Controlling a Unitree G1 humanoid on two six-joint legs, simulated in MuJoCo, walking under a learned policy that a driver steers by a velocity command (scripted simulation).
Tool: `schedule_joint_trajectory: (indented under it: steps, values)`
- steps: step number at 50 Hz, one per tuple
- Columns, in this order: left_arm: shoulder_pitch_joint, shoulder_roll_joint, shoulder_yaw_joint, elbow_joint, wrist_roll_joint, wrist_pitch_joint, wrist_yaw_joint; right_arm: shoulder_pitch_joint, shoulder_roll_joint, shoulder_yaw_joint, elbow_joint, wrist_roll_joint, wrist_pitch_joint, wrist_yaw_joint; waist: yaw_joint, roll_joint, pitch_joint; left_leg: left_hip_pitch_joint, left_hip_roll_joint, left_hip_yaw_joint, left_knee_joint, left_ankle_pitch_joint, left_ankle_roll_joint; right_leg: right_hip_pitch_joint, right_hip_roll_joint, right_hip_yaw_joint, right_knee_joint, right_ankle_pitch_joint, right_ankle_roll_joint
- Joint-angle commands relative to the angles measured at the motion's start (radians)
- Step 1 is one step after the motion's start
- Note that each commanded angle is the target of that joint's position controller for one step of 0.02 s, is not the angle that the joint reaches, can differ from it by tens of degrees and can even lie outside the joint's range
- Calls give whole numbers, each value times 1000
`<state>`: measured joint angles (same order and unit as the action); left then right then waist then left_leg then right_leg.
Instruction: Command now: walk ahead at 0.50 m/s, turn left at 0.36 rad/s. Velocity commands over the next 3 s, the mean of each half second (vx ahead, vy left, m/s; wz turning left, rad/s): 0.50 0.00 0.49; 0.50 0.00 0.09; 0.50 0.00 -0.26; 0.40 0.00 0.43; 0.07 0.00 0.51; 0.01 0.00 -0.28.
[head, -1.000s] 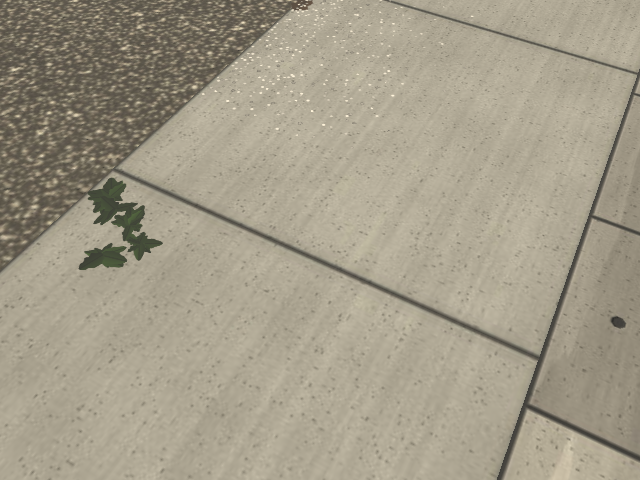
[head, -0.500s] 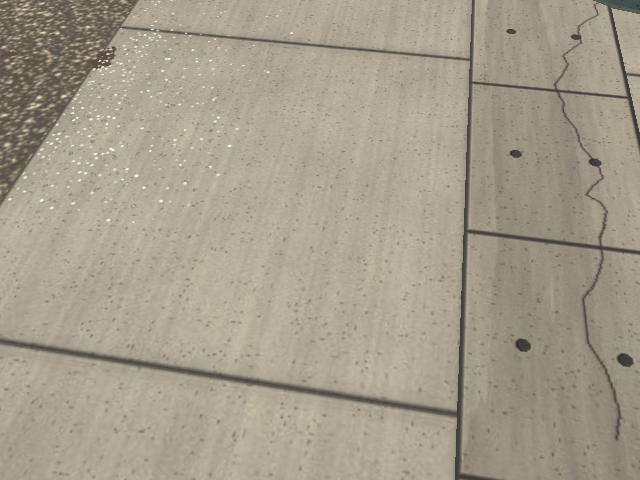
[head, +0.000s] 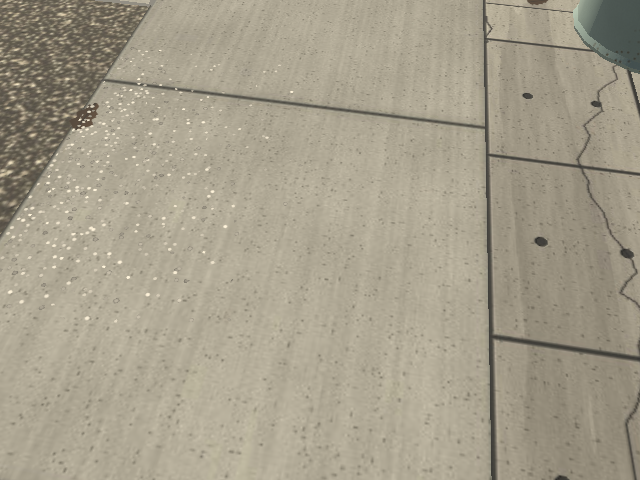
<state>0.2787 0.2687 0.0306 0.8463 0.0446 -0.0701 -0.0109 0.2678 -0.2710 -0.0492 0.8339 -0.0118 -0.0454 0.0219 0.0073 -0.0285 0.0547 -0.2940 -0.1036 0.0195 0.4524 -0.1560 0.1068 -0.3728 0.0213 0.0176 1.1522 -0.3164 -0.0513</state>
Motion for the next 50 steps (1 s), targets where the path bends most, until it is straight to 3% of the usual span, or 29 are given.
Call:
schedule_joint_trajectory:
  steps: [1, 4, 7, 10, 14, 17, 18, 19, 20, 21, 22, 23, 24, 25, 27, 31, 37, 40, 42, 43, 44, 45, 46, 47, 48, 49, 50]
  values:
    - [36, 85, 12, -69, 10, 12, -6, 57, -112, -27, -25, 11, -24, -5, 20, 83, -51, 132, 255, -358, -244, 190, 158, -164, -79, 30, -39, 25, 40]
    - [-54, 73, 4, -105, 8, 26, -6, 104, -137, -38, -12, 14, -24, -11, 4, 80, -27, 108, 228, -326, -276, 185, 163, -227, -93, 4, -146, 88, 81]
    - [-189, 65, -2, -152, 4, 27, -8, 165, -135, -42, 1, 16, -18, -14, -39, 81, -6, 140, 204, -326, -278, 204, 130, -283, -94, -7, -294, 210, 108]
    - [-281, 56, -9, -183, -3, 23, -13, 221, -139, -47, 10, 14, -12, -19, -79, 90, -19, 205, 193, -334, -235, 275, 103, -292, -72, -7, -403, 285, 111]
    - [-379, 57, -18, -227, -13, 11, -13, 262, -143, -50, 10, -2, -5, -29, -109, 100, -21, 285, 209, -380, -156, 398, 103, -281, -34, -5, -509, 268, 94]
    - [-312, 86, -11, -223, -18, -2, -7, 198, -162, -58, -14, -7, -3, -38, -55, 117, -35, 253, 219, -419, -86, 447, 66, -104, -8, 14, -619, 202, 60]
    - [-228, 107, -2, -198, -20, -7, 1, 165, -171, -60, -24, -6, -6, -36, -16, 117, -66, 216, 202, -421, -21, 511, 46, 31, 17, 8, -651, 168, 43]
    - [-107, 134, 11, -165, -17, -18, 13, 143, -174, -59, -28, 2, -12, -27, 47, 77, -128, 170, 151, -387, 123, 527, 22, 213, 6, 15, -717, 194, 17]
    - [36, 200, 29, -152, 2, -28, 31, 143, -131, -48, -49, 17, -23, -17, 102, -12, -254, 63, 97, -325, 354, 349, -3, 442, -166, 175, -742, 52, -31]
    - [92, 269, 46, -159, 21, -18, 45, 211, -31, -25, -77, 39, -24, -19, 76, -187, -343, -210, -34, -184, 613, -300, -31, 668, -431, 539, -800, -32, -104]
    - [61, 266, 56, -151, 2, 0, 39, 267, -106, -34, -78, 12, -11, -26, 27, -227, -353, -332, -2, -138, 749, -400, -26, 623, -487, 782, -846, -121, -179]
    - [-3, 156, 36, -167, -6, 6, 34, 209, -133, -40, -53, -8, 3, -26, 15, -66, -206, -359, 63, -140, 792, -303, -28, 490, -434, 645, -864, -164, -163]
    - [-44, 93, 21, -167, -11, 3, 28, 140, -120, -37, -59, -13, 6, -14, 16, -1, -106, -343, 89, -127, 758, -230, -38, 370, -369, 478, -892, -77, -138]
    - [-54, 75, 15, -158, -7, -2, 25, 117, -99, -35, -63, -17, 10, -4, 2, -24, -70, -315, 110, -120, 720, -196, -45, 303, -317, 369, -919, 24, -113]
    - [-18, 77, 15, -122, -13, -21, 20, 110, -79, -30, -65, -31, 27, 12, -14, -79, -51, -276, 120, -112, 686, -175, -57, 243, -262, 240, -940, 215, -103]
    - [39, 93, 24, -76, -26, -50, 4, 31, -58, -20, -94, -33, 33, 24, -20, -69, -53, -334, 115, -122, 608, -97, -71, 260, -264, 145, -981, 349, -135]
    - [102, 109, 30, -19, -32, -38, -3, -204, -24, 16, -164, -28, 19, 40, 22, -66, -8, -264, 141, -6, 261, 74, -88, 235, -217, 0, -1009, 395, -115]
    - [167, 133, 36, 19, -33, -26, -4, -268, -37, 20, -187, -24, 10, 32, 40, -71, 0, -196, 133, 34, 162, 34, -71, 273, -242, 45, -965, 460, -115]
    - [171, 156, 42, 33, -29, -15, -1, -232, -53, 16, -180, -24, -1, 20, 15, -70, -10, -123, 110, 39, 104, -25, -52, 305, -258, 70, -893, 544, -109]
    - [164, 161, 43, 39, -33, -11, 1, -151, -62, 10, -153, -29, -10, 11, -29, -50, -41, -5, 88, 44, 33, -14, -40, 298, -238, 56, -794, 630, -94]
    - [174, 139, 36, 43, -38, -10, 0, -11, -99, -6, -102, -44, -24, -3, -82, 1, -127, 203, 98, 22, -6, 4, -18, 238, -182, 15, -613, 632, -74]
    - [152, 89, 20, 1, -44, -15, -1, 165, -179, -28, -80, -67, -33, -20, -156, 114, -267, 448, 331, -216, -39, -121, 31, 65, -123, -28, -333, 344, -49]
    - [246, -7, 2, -26, -60, -10, 2, 187, -274, -50, -80, -59, -22, -28, -110, 324, -349, 603, 576, -599, -151, -164, 117, -225, 22, -71, -54, -223, -21]
    - [198, 107, 33, 3, -36, 8, 14, 146, -205, -39, -84, -28, -14, -27, -114, 154, -257, 488, 540, -584, -168, -205, 115, -279, -22, 31, 32, -191, -35]
    - [149, 95, 38, -5, -37, 11, 7, 67, -134, -18, -87, -22, -16, -25, -74, 122, -133, 378, 485, -436, -191, -161, 91, -287, -59, 50, 23, -105, -40]
    - [133, 69, 35, 1, -40, 14, 2, 20, -85, -6, -86, -18, -24, -21, -48, 119, -76, 289, 436, -324, -230, -72, 65, -259, -86, 41, -14, -47, -33]
    - [127, 64, 39, 9, -31, 24, -3, -2, -59, 0, -83, -16, -31, -23, -29, 135, -49, 238, 399, -243, -255, -19, 41, -232, -99, 32, -36, -18, -24]
